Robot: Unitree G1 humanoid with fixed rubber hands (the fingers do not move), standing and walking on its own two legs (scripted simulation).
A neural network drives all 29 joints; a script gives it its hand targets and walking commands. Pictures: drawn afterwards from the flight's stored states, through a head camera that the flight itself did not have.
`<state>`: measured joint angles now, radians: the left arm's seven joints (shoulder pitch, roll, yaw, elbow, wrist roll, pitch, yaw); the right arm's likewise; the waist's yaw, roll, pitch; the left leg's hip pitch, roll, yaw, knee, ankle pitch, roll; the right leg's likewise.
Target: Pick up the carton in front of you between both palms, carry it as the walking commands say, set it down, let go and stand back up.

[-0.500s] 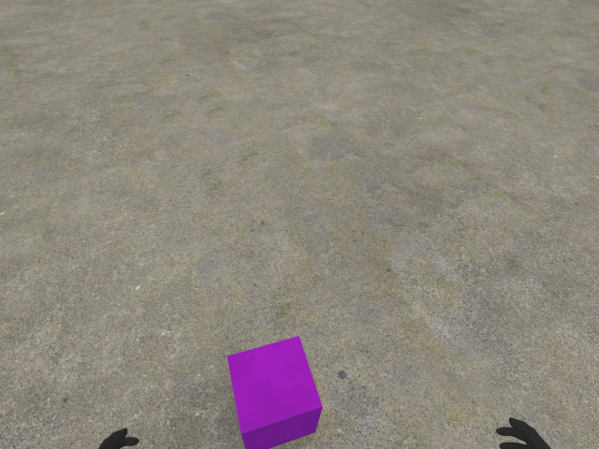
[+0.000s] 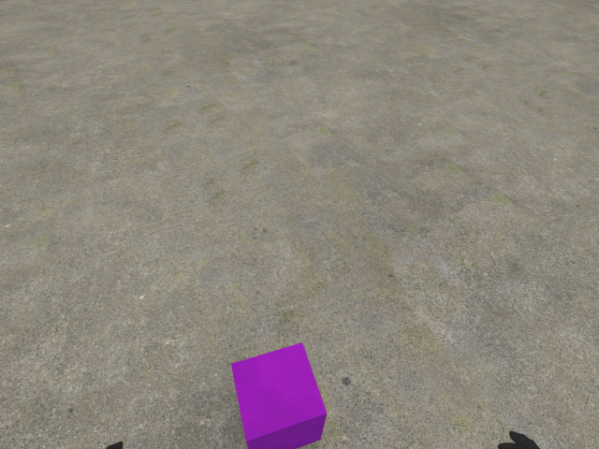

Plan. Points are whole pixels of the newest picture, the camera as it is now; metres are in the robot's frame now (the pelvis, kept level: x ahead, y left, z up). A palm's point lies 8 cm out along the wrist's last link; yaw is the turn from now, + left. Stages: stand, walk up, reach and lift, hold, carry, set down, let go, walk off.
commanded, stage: stand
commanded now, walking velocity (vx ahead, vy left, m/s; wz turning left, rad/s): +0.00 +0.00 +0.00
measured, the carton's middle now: (277, 403) +0.41 +0.07 -0.65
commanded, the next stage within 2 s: none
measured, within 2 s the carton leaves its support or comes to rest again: neither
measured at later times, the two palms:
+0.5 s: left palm out of the picture +0.07 +0.30 -0.11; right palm out of the picture +0.08 -0.31 -0.09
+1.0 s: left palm out of the picture +0.06 +0.31 -0.11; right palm out of the picture +0.08 -0.32 -0.09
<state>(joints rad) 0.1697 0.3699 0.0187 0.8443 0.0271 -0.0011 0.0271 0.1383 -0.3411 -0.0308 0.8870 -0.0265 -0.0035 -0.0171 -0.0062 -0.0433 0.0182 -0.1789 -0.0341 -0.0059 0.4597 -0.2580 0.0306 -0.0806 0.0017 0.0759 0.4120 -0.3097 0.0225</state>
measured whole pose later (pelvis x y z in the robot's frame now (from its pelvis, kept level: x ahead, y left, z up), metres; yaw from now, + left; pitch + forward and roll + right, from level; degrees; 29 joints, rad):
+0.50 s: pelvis -0.02 +0.00 +0.00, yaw +0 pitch -2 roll +0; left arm 0.16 0.39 0.01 0.96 0.03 -0.01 0.02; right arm 0.12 -0.37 -0.02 1.00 -0.02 -0.01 -0.01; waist 0.00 -0.03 0.03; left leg -0.16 -0.03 -0.02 0.40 -0.20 0.03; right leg -0.06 0.00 0.07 0.35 -0.25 0.02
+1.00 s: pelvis -0.02 +0.00 +0.01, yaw +1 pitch -2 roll +0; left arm 0.14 0.40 0.00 1.01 0.02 -0.01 0.01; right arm 0.11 -0.38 -0.01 1.04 -0.01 -0.01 -0.01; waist 0.00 -0.03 0.03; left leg -0.16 -0.03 -0.03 0.38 -0.18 0.02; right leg -0.05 0.00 0.06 0.33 -0.24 0.02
